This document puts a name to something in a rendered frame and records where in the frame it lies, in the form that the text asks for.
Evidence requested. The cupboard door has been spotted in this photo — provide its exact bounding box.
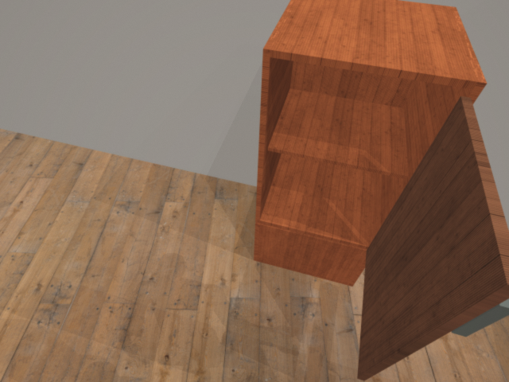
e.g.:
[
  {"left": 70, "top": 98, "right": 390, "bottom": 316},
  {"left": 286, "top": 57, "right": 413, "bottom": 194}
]
[{"left": 357, "top": 96, "right": 509, "bottom": 380}]

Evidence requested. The handle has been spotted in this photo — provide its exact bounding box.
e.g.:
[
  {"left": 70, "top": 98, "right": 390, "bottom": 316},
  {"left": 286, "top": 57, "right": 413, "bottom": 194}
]
[{"left": 452, "top": 299, "right": 509, "bottom": 337}]

